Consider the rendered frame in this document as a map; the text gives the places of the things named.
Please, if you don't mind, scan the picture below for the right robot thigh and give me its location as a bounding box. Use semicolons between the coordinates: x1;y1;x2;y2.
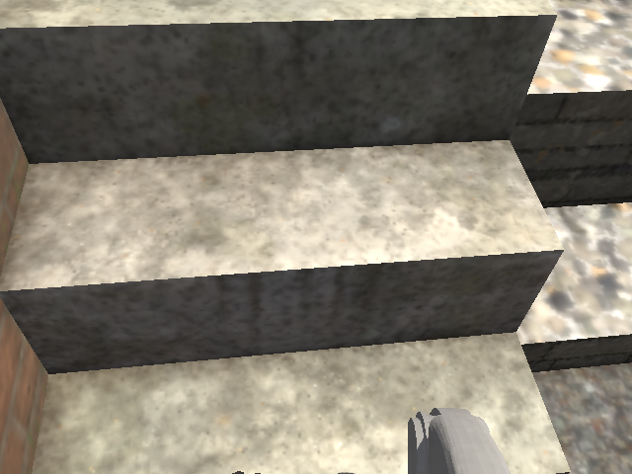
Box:
408;408;511;474

